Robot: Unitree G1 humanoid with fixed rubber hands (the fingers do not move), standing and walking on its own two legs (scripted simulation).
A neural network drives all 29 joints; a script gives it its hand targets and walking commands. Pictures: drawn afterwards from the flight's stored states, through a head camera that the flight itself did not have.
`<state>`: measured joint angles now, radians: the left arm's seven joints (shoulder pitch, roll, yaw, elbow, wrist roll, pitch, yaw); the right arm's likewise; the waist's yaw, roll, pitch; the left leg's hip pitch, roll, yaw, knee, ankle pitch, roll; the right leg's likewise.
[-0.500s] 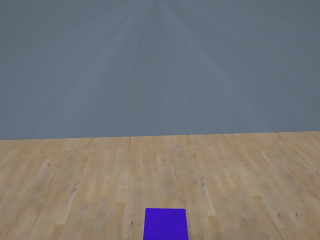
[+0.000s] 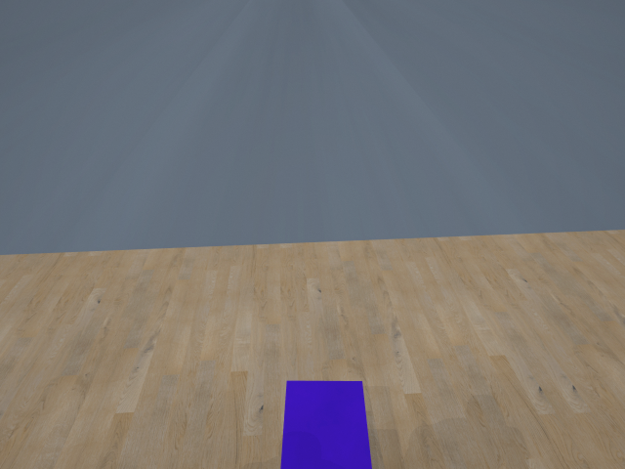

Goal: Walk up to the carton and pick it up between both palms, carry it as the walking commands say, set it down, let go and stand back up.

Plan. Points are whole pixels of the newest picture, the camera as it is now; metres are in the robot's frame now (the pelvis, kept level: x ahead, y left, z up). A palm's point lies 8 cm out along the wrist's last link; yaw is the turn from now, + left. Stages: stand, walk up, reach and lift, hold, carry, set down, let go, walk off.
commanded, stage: stand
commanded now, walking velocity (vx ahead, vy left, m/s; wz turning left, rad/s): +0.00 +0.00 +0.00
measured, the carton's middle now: (324, 462) +0.45 +0.00 -0.61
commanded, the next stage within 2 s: none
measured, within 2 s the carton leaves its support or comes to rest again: neither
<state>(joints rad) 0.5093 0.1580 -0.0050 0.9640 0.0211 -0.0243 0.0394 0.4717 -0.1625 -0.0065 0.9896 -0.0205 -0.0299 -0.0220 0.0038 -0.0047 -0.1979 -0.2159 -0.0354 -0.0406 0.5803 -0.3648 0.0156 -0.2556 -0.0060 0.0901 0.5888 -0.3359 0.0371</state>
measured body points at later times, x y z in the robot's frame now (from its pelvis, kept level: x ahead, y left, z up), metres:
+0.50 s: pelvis -0.04 -0.01 +0.00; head -0.09 -0.01 +0.45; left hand -0.10 +0.20 -0.16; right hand -0.08 -0.23 -0.16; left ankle -0.03 +0.11 -0.73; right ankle -0.01 -0.15 -0.73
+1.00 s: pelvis -0.06 -0.02 +0.00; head -0.10 -0.03 +0.45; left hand -0.11 +0.18 -0.16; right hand -0.11 -0.23 -0.16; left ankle -0.03 +0.11 -0.73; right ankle -0.01 -0.15 -0.73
